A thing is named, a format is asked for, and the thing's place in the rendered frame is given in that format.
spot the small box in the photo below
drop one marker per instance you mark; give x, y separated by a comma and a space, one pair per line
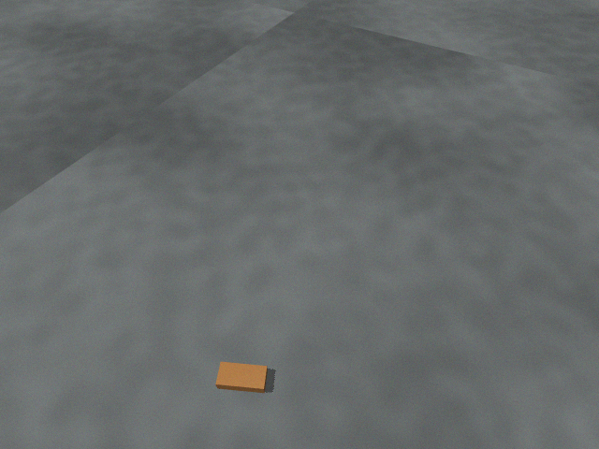
242, 377

